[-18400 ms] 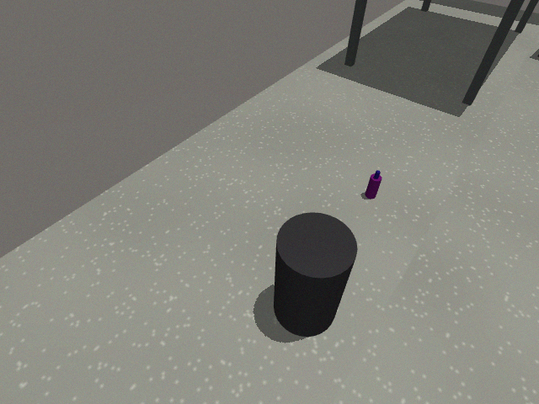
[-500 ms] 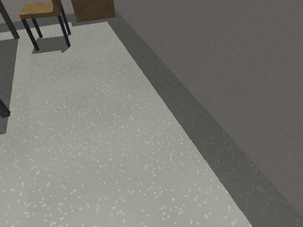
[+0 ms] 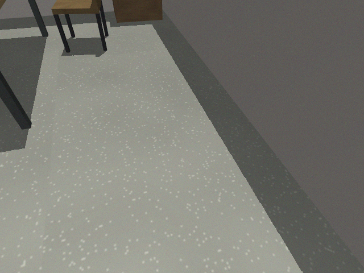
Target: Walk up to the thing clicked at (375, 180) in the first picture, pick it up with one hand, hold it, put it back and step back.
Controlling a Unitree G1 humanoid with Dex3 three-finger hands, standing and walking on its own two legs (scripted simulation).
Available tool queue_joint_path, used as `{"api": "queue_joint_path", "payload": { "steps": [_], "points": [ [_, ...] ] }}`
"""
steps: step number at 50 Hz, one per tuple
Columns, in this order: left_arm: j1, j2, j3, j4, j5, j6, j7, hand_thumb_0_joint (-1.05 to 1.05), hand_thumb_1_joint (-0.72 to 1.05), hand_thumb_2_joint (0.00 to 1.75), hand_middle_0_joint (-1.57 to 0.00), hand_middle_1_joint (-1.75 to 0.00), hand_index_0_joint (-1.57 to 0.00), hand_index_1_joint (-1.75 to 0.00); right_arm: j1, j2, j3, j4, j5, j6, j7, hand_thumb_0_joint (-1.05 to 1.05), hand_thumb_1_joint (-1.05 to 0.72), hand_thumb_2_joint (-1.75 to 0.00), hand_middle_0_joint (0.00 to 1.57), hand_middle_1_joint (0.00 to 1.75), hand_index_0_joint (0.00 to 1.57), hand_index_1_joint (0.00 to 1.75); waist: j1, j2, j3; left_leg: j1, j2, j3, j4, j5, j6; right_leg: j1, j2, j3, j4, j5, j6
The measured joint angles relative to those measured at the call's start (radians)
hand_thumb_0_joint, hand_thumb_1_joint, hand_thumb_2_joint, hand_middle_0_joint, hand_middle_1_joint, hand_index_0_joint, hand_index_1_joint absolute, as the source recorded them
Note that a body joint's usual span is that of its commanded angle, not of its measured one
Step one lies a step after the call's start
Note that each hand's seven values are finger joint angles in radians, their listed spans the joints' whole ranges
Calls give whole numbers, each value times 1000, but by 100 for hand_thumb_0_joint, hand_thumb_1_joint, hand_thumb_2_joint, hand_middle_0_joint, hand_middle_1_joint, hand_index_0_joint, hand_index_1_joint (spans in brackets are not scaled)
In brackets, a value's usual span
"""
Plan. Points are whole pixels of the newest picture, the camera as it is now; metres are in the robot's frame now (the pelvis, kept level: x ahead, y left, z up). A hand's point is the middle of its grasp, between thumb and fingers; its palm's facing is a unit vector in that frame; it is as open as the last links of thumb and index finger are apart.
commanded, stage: walk up
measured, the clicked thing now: out of the picture +0.01 +0.91 -0.69
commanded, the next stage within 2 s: none
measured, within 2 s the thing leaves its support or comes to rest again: neither
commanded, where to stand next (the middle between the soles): +1.05 -0.05 m, yaw +0 degrees
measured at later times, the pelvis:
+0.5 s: pelvis +0.22 +0.05 -0.01, yaw -3 degrees
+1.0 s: pelvis +0.49 +0.03 -0.03, yaw -2 degrees
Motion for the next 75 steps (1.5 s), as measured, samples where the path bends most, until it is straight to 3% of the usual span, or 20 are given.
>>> {"api": "queue_joint_path", "payload": {
  "steps": [3, 6, 8, 11, 19, 27, 28, 30, 33, 36, 42, 48, 51, 54, 56, 64, 69, 72, 73, 75],
  "points": [
    [21, 31, 9, 4, 2, 17, -5, 1, 91, 90, -21, -30, -20, -30, 26, -8, -16, -22, 2, -13, 4, 1, -90, -90, 20, 30, 20, 30, -5, -19, -25, 42, 15, 24, -94, 95, -14, -5, -27, 5, 91, -90, 15],
    [27, 49, 10, -1, 2, 35, 1, 1, 91, 90, -21, -30, -20, -30, 48, -13, -30, -40, -9, -42, -13, 1, -90, -90, 20, 30, 20, 30, -25, -57, -37, 68, -22, 64, -59, 99, -19, -116, -55, 83, 398, -282, -27],
    [18, 49, -2, -2, -5, 45, 8, 1, 91, 90, -21, -30, -20, -30, 59, 6, -21, -43, -4, -47, -28, 1, -90, -90, 20, 30, 20, 30, -53, -73, -33, 91, -35, 79, -36, 55, -10, -223, -3, 146, 637, -261, -33],
    [-11, 40, -21, -14, -23, 28, 0, 1, 91, 90, -20, -30, -20, -30, 98, 41, 6, -29, 8, -47, -32, 1, -90, -90, 20, 30, 20, 30, -75, -88, -29, 185, -51, 86, -139, 67, 5, -339, 28, 145, 755, -138, -19],
    [-59, 12, -31, -69, -35, 19, -37, 1, 91, 90, -21, -30, -20, -30, 172, 69, 35, -44, 19, -69, -33, 1, -90, -90, 20, 30, 20, 30, -86, -74, 12, 396, -84, 119, -367, 78, 11, -482, -27, 149, 511, 79, 37],
    [-113, 2, -34, -93, -29, 27, -40, 1, 91, 90, -21, -30, -20, -30, 191, 47, 34, -88, 20, -58, -43, 1, -90, -90, 20, 30, 20, 30, -102, -28, 35, 507, -72, 134, -370, -62, -34, -411, -38, 67, 215, 123, -7],
    [-124, -4, -31, -96, -30, 22, -36, 1, 91, 90, -21, -30, -20, -30, 192, 40, 32, -93, 19, -54, -47, 1, -90, -90, 20, 30, 20, 30, -104, -11, 38, 507, -55, 130, -329, -101, -38, -391, -22, 57, 202, 150, -10],
    [-151, -33, -28, -109, -29, 5, -25, 1, 91, 90, -21, -30, -20, -30, 168, 26, 30, -91, 19, -38, -58, 1, -90, -90, 20, 30, 20, 30, -102, 52, 68, 457, 15, 103, -127, -141, -8, -365, 24, 19, 250, 104, -4],
    [-149, -49, -30, -154, -42, -24, -11, 1, 91, 90, -21, -30, -20, -30, 135, 39, 49, -98, 31, -29, -64, 1, -90, -90, 20, 30, 20, 30, -72, 20, 76, 275, -43, 31, 292, -122, 17, -319, 10, 33, 286, 22, -12],
    [-111, -71, -44, -176, -56, -33, 6, 0, 91, 90, -21, -30, -20, -30, 98, 28, 53, -112, 44, -34, -63, 1, -90, -90, 20, 30, 20, 30, -45, 13, 63, 107, -73, -4, 465, -59, 29, -219, 5, 37, 208, 10, -12],
    [-9, -61, -52, -167, -45, -37, 13, 0, 91, 90, -21, -30, -20, -30, 25, 2, 33, -178, 36, -42, -40, 1, -90, -90, 20, 30, 20, 30, -25, 33, 42, -95, -27, -43, 269, 79, 3, -76, 36, 33, 110, -33, -9],
    [42, -6, -40, -175, -31, -32, 4, 1, 90, 90, -21, -30, -21, -30, 13, 9, 23, -174, 20, -50, -13, 1, -90, -90, 20, 30, 20, 30, -2, 6, 35, -66, -5, 33, -102, 225, -4, 4, 32, 7, 160, -167, 22],
    [59, 19, -32, -164, -34, -16, 13, 1, 91, 90, -21, -30, -20, -30, 18, 24, 19, -171, 1, -68, -21, 1, -90, -90, 20, 30, 20, 30, -5, -55, 33, -29, -54, 76, -75, 203, 12, -42, -22, 39, 387, -260, -5],
    [62, 12, -42, -147, -41, 6, 27, 1, 91, 90, -21, -30, -20, -30, 25, 42, 30, -186, 13, -75, -32, 1, -90, -90, 20, 30, 20, 30, -30, -58, 37, 6, -50, 82, -37, 124, 21, -192, 35, 114, 716, -253, -32],
    [60, 16, -49, -141, -44, 7, 25, 1, 91, 90, -21, -30, -20, -30, 40, 61, 42, -188, 26, -75, -40, 1, -90, -90, 20, 30, 20, 30, -43, -68, 40, 68, -50, 87, -91, 123, 16, -279, 44, 126, 801, -193, -33],
    [35, 12, -40, -172, -41, 10, -9, 1, 91, 90, -21, -30, -20, -30, 134, 62, 61, -177, 31, -76, -44, 1, -90, -90, 20, 30, 20, 30, -57, -70, 45, 253, -61, 97, -253, 105, 2, -438, -44, 119, 543, -43, 15],
    [17, 2, -33, -165, -32, 12, -27, 1, 91, 90, -21, -30, -20, -30, 164, 27, 51, -174, 28, -66, -42, 1, -90, -90, 20, 30, 20, 30, -73, -37, 31, 315, -50, 100, -243, 31, -25, -401, -60, 96, 325, 44, 8],
    [10, -4, -24, -163, -29, -6, -24, 1, 91, 90, -21, -30, -20, -30, 171, 3, 42, -169, 27, -52, -46, 1, -90, -90, 20, 30, 20, 30, -71, 1, 17, 320, -17, 92, -148, -65, -37, -336, -33, 67, 259, 84, 7],
    [1, -15, -21, -162, -27, -16, -19, 1, 91, 90, -21, -30, -20, -30, 165, -6, 38, -162, 27, -45, -51, 1, -90, -90, 20, 30, 20, 30, -72, 36, 23, 300, 15, 71, -70, -92, -15, -326, -10, 44, 285, 61, 8],
    [-7, -26, -22, -177, -26, -35, -7, 0, 91, 90, -21, -30, -20, -30, 150, -1, 39, -151, 30, -30, -59, 1, -90, -90, 20, 30, 20, 30, -60, 51, 28, 217, -9, 6, 155, -114, 11, -311, -3, 27, 328, 3, 2]
  ]
}}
